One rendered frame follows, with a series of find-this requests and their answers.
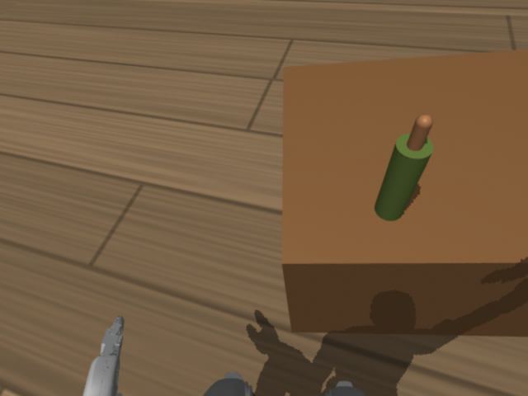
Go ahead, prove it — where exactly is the left robot hand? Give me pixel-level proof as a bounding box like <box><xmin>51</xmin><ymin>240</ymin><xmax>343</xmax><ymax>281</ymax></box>
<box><xmin>83</xmin><ymin>316</ymin><xmax>124</xmax><ymax>396</ymax></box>

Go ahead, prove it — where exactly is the bottle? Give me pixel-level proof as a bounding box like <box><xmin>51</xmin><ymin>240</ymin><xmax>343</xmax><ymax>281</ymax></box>
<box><xmin>375</xmin><ymin>115</ymin><xmax>434</xmax><ymax>221</ymax></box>

